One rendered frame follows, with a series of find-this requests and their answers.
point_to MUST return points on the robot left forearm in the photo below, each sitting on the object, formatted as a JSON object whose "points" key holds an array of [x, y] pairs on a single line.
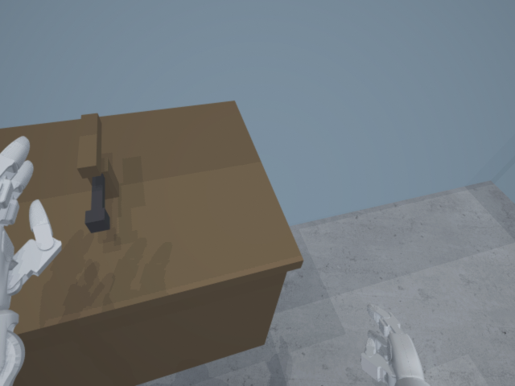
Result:
{"points": [[12, 350]]}

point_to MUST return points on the robot right hand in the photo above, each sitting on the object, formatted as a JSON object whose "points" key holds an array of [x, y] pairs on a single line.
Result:
{"points": [[398, 357]]}

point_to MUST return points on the robot left hand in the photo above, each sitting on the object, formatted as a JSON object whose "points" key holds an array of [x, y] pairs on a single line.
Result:
{"points": [[34, 257]]}

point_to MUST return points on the tap lever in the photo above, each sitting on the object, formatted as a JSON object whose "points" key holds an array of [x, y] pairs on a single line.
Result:
{"points": [[97, 219]]}

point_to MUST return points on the counter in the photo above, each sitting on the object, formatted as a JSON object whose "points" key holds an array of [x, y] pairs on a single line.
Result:
{"points": [[194, 262]]}

